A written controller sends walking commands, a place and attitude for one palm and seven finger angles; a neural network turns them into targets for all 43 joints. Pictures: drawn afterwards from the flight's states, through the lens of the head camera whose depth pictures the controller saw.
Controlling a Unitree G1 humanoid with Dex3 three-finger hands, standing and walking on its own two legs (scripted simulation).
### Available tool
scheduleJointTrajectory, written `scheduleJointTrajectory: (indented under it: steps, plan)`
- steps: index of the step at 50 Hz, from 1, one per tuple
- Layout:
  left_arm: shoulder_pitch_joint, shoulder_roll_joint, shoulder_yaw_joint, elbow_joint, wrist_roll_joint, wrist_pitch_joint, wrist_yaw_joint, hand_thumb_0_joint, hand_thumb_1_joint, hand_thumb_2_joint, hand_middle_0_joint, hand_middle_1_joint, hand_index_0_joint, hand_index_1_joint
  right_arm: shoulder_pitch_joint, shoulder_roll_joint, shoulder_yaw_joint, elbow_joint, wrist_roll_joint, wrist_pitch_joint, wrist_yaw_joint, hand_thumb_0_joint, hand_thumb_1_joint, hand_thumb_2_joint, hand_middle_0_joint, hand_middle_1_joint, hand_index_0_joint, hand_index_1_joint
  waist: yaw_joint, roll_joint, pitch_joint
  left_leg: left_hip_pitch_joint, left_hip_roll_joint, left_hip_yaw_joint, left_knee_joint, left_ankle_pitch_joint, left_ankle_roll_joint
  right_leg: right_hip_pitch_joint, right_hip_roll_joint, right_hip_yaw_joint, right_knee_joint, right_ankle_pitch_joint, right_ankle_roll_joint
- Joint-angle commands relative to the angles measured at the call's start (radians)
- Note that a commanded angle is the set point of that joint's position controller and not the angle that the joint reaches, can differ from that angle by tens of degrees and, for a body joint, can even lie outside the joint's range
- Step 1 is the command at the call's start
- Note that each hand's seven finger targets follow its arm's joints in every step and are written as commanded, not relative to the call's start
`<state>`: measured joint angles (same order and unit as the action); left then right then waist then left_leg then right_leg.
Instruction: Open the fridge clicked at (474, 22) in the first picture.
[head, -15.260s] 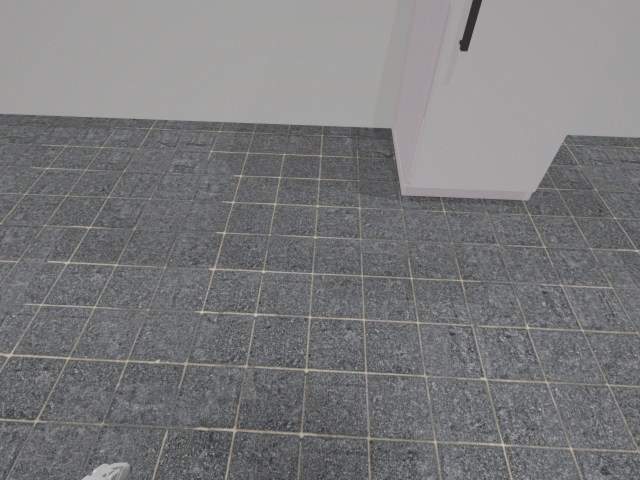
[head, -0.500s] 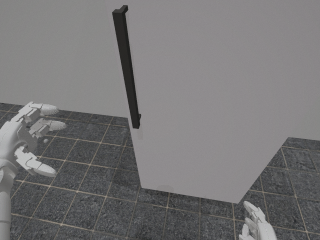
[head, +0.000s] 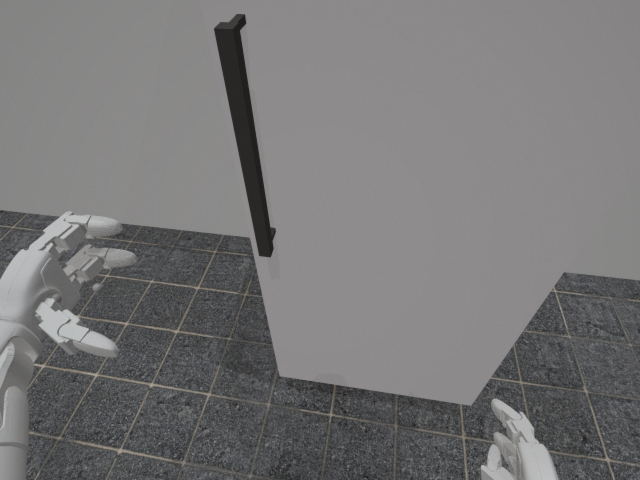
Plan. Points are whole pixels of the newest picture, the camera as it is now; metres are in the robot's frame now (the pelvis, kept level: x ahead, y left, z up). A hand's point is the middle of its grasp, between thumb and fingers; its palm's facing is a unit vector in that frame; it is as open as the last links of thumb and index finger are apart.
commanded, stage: move the hooked fingers beside the handle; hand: left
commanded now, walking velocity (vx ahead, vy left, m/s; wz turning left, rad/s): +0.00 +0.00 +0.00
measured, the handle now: (255, 158) +0.51 +0.14 +0.15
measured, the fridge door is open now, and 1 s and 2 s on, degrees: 0 0 0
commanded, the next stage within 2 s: none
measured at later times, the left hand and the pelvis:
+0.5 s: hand (137, 258) +0.32 +0.25 +0.14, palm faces -0.05 -1.00 -0.04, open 14.0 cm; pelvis +0.00 +0.01 +0.00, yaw +0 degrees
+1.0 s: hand (171, 228) +0.37 +0.23 +0.14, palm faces -0.06 -1.00 -0.02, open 14.0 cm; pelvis +0.00 +0.00 +0.00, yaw -1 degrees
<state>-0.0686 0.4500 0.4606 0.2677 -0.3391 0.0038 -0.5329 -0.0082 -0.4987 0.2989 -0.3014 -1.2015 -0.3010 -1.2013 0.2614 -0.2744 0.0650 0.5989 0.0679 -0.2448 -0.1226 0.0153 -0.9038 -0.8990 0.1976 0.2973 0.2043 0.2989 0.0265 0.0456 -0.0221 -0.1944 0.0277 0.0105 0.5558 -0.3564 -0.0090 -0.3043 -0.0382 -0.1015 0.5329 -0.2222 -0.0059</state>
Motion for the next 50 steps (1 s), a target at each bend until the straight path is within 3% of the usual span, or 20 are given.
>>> scheduleJointTrajectory:
  steps: [1, 3, 9, 13, 17, 18, 19, 21, 22, 25, 27, 31, 32, 35, 38, 39, 42, 44, 47, 50]
  plan:
    - [-0.251, 0.285, 0.109, -0.201, -0.038, -0.063, -0.001, 0.000, -0.500, 0.300, -0.300, -1.200, -0.300, -1.200, -0.087, -0.123, -0.051, -0.159, 0.001, -0.068, -0.005, 0.000, -0.900, -0.900, 0.200, 0.300, 0.200, 0.300, 0.000, 0.030, -0.162, -0.075, -0.040, -0.019, -0.092, 0.238, 0.029, 0.171, 0.020, 0.044, -0.056, 0.157, -0.006]
    - [-0.255, 0.282, 0.101, -0.193, -0.040, -0.063, -0.005, 0.000, -0.500, 0.300, -0.300, -1.200, -0.300, -1.200, -0.084, -0.126, -0.049, -0.158, 0.002, -0.065, -0.002, 0.000, -0.900, -0.900, 0.200, 0.300, 0.200, 0.300, -0.001, 0.005, -0.153, -0.086, -0.041, -0.019, -0.095, 0.236, 0.030, 0.178, 0.021, 0.046, -0.057, 0.154, -0.006]
    - [-0.357, 0.238, 0.034, -0.211, -0.026, -0.073, 0.007, 0.000, -0.500, 0.300, -0.300, -1.200, -0.300, -1.200, -0.084, -0.122, -0.046, -0.156, 0.002, -0.068, -0.011, 0.000, -0.900, -0.900, 0.200, 0.300, 0.200, 0.300, -0.013, 0.050, -0.163, -0.060, -0.040, -0.027, -0.101, 0.221, 0.026, 0.148, 0.024, 0.039, -0.054, 0.130, -0.010]
    - [-0.407, 0.246, 0.025, -0.148, -0.009, -0.069, 0.029, 0.000, -0.500, 0.300, -0.300, -1.200, -0.300, -1.200, -0.071, -0.127, -0.047, -0.139, 0.001, -0.061, -0.019, 0.000, -0.900, -0.900, 0.200, 0.300, 0.200, 0.300, -0.018, 0.001, -0.155, -0.077, -0.038, -0.032, -0.107, 0.195, 0.026, 0.136, 0.024, 0.039, -0.059, 0.097, -0.010]
    - [-0.449, 0.256, 0.025, -0.135, 0.006, -0.074, 0.052, 0.000, -0.500, 0.300, -0.300, -1.200, -0.300, -1.200, -0.074, -0.125, -0.045, -0.140, -0.001, -0.055, -0.017, 0.000, -0.900, -0.900, 0.200, 0.300, 0.200, 0.300, -0.008, 0.025, -0.173, -0.074, -0.037, -0.031, -0.111, 0.218, 0.021, 0.155, 0.019, 0.037, -0.053, 0.113, -0.016]
    - [-0.471, 0.239, 0.008, -0.155, 0.011, -0.077, 0.056, 0.000, -0.500, 0.300, -0.300, -1.200, -0.300, -1.200, -0.079, -0.120, -0.044, -0.145, 0.000, -0.054, -0.016, 0.000, -0.900, -0.900, 0.200, 0.300, 0.200, 0.300, -0.009, 0.061, -0.193, -0.065, -0.038, -0.028, -0.112, 0.225, 0.021, 0.158, 0.017, 0.040, -0.049, 0.123, -0.016]
    - [-0.485, 0.221, -0.011, -0.148, 0.015, -0.076, 0.063, 0.000, -0.500, 0.300, -0.300, -1.200, -0.300, -1.200, -0.076, -0.118, -0.043, -0.147, 0.000, -0.055, -0.016, 0.000, -0.900, -0.900, 0.200, 0.300, 0.200, 0.300, -0.013, 0.055, -0.198, -0.061, -0.037, -0.029, -0.113, 0.233, 0.019, 0.156, 0.017, 0.036, -0.045, 0.132, -0.017]
    - [-0.467, 0.239, 0.016, -0.112, 0.017, -0.076, 0.075, 0.000, -0.500, 0.300, -0.300, -1.200, -0.300, -1.200, -0.064, -0.123, -0.046, -0.141, -0.002, -0.053, -0.015, 0.000, -0.900, -0.900, 0.200, 0.300, 0.200, 0.300, -0.008, 0.030, -0.196, -0.068, -0.035, -0.032, -0.114, 0.247, 0.017, 0.159, 0.018, 0.032, -0.041, 0.147, -0.018]
    - [-0.448, 0.249, 0.028, -0.085, 0.014, -0.074, 0.076, 0.000, -0.500, 0.300, -0.300, -1.200, -0.300, -1.200, -0.059, -0.126, -0.046, -0.137, -0.005, -0.048, -0.013, 0.000, -0.900, -0.900, 0.200, 0.300, 0.200, 0.300, -0.002, -0.017, -0.188, -0.084, -0.034, -0.029, -0.110, 0.260, 0.020, 0.177, 0.020, 0.033, -0.044, 0.164, -0.018]
    - [-0.451, 0.233, 0.019, -0.088, 0.021, -0.069, 0.079, 0.000, -0.500, 0.300, -0.300, -1.200, -0.300, -1.200, -0.064, -0.122, -0.048, -0.145, -0.003, -0.041, -0.007, 0.000, -0.900, -0.900, 0.200, 0.300, 0.200, 0.300, 0.001, 0.024, -0.211, -0.078, -0.035, -0.021, -0.109, 0.288, 0.018, 0.180, 0.015, 0.037, -0.033, 0.201, -0.019]
    - [-0.478, 0.253, 0.031, -0.071, 0.023, -0.068, 0.084, 0.000, -0.500, 0.300, -0.300, -1.200, -0.300, -1.200, -0.056, -0.127, -0.051, -0.139, -0.005, -0.033, -0.007, 0.000, -0.900, -0.900, 0.200, 0.300, 0.200, 0.300, -0.001, -0.004, -0.205, -0.088, -0.033, -0.019, -0.106, 0.297, 0.018, 0.190, 0.016, 0.038, -0.034, 0.214, -0.020]
    - [-0.538, 0.200, -0.023, -0.106, 0.029, -0.082, 0.089, 0.000, -0.500, 0.300, -0.300, -1.200, -0.300, -1.200, -0.053, -0.122, -0.055, -0.142, -0.002, -0.032, -0.007, 0.000, -0.900, -0.900, 0.200, 0.300, 0.200, 0.300, -0.016, 0.049, -0.234, -0.057, -0.035, -0.015, -0.101, 0.306, 0.017, 0.167, 0.014, 0.040, -0.028, 0.223, -0.019]
    - [-0.533, 0.194, -0.031, -0.104, 0.026, -0.084, 0.091, 0.000, -0.500, 0.300, -0.300, -1.200, -0.300, -1.200, -0.050, -0.123, -0.054, -0.143, -0.004, -0.029, -0.006, 0.000, -0.900, -0.900, 0.200, 0.300, 0.200, 0.300, -0.014, 0.008, -0.239, -0.056, -0.032, -0.017, -0.099, 0.320, 0.019, 0.178, 0.017, 0.039, -0.027, 0.235, -0.020]
    - [-0.579, 0.190, -0.038, -0.053, 0.031, -0.083, 0.099, 0.000, -0.500, 0.300, -0.300, -1.200, -0.300, -1.200, -0.039, -0.127, -0.057, -0.127, -0.001, -0.023, -0.011, 0.000, -0.900, -0.900, 0.200, 0.300, 0.200, 0.300, -0.029, -0.014, -0.220, -0.074, -0.034, -0.013, -0.100, 0.276, 0.022, 0.154, 0.016, 0.043, -0.033, 0.211, -0.015]
    - [-0.614, 0.228, -0.015, -0.014, 0.043, -0.084, 0.109, 0.000, -0.500, 0.300, -0.300, -1.200, -0.300, -1.200, -0.035, -0.132, -0.057, -0.119, -0.002, -0.012, -0.012, 0.000, -0.900, -0.900, 0.200, 0.300, 0.200, 0.300, -0.025, -0.021, -0.221, -0.092, -0.035, -0.011, -0.101, 0.266, 0.024, 0.167, 0.012, 0.048, -0.032, 0.205, -0.017]
    - [-0.641, 0.225, -0.026, -0.012, 0.049, -0.085, 0.111, 0.000, -0.500, 0.300, -0.300, -1.200, -0.300, -1.200, -0.036, -0.130, -0.055, -0.119, -0.001, -0.008, -0.013, 0.000, -0.900, -0.900, 0.200, 0.300, 0.200, 0.300, -0.028, 0.006, -0.233, -0.091, -0.038, -0.006, -0.098, 0.257, 0.024, 0.162, 0.010, 0.054, -0.032, 0.200, -0.016]
    - [-0.688, 0.241, -0.022, 0.051, 0.054, -0.096, 0.116, 0.000, -0.500, 0.300, -0.300, -1.200, -0.300, -1.200, -0.026, -0.133, -0.055, -0.111, -0.004, 0.002, -0.013, 0.000, -0.900, -0.900, 0.200, 0.300, 0.200, 0.300, -0.032, -0.024, -0.227, -0.111, -0.036, -0.007, -0.092, 0.242, 0.025, 0.163, 0.012, 0.058, -0.031, 0.188, -0.017]
    - [-0.761, 0.224, -0.052, 0.076, 0.060, -0.108, 0.112, 0.000, -0.500, 0.300, -0.300, -1.200, -0.300, -1.200, -0.021, -0.132, -0.053, -0.107, -0.002, 0.005, -0.014, 0.000, -0.900, -0.900, 0.200, 0.300, 0.200, 0.300, -0.048, 0.003, -0.239, -0.114, -0.040, -0.005, -0.089, 0.227, 0.026, 0.154, 0.009, 0.063, -0.028, 0.185, -0.016]
    - [-0.770, 0.243, -0.042, 0.152, 0.066, -0.122, 0.108, 0.000, -0.500, 0.300, -0.300, -1.200, -0.300, -1.200, -0.005, -0.139, -0.055, -0.100, -0.004, 0.015, -0.011, 0.000, -0.900, -0.900, 0.200, 0.300, 0.200, 0.300, -0.043, -0.006, -0.248, -0.129, -0.039, -0.004, -0.077, 0.234, 0.027, 0.154, 0.010, 0.064, -0.018, 0.190, -0.020]
    - [-0.834, 0.244, -0.055, 0.215, 0.072, -0.131, 0.103, 0.000, -0.500, 0.300, -0.300, -1.200, -0.300, -1.200, 0.013, -0.144, -0.056, -0.092, -0.004, 0.023, -0.008, 0.000, -0.900, -0.900, 0.200, 0.300, 0.200, 0.300, -0.056, 0.001, -0.256, -0.145, -0.040, -0.007, -0.068, 0.231, 0.026, 0.136, 0.009, 0.064, -0.008, 0.198, -0.020]
